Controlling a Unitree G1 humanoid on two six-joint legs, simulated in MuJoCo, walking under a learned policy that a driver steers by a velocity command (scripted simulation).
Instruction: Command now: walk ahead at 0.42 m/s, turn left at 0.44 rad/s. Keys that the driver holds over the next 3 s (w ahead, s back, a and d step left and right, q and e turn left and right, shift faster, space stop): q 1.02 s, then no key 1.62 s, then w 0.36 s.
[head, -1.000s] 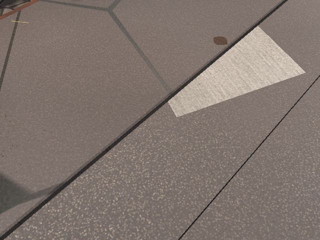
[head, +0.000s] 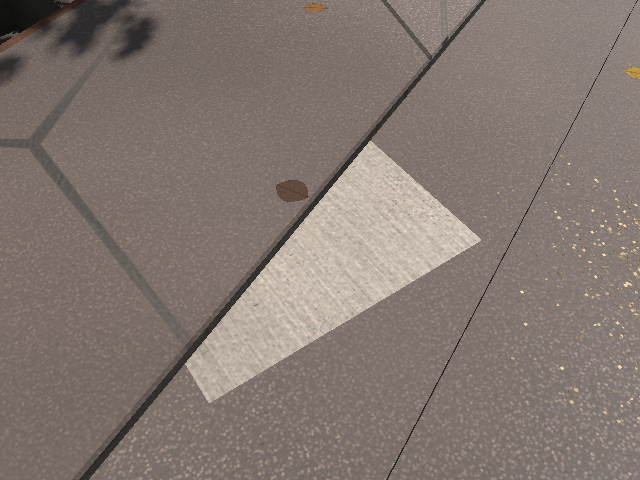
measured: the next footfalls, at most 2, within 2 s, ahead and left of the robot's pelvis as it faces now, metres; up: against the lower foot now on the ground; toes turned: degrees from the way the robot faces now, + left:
left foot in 0.08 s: +0.24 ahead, +0.11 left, +0.03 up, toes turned +6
right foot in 0.52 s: +0.33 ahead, -0.09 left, +0.00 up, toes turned +24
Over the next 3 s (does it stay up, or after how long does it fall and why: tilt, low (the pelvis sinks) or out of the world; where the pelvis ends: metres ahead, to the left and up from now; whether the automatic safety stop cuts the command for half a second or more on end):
stays up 0.24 0.04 0.02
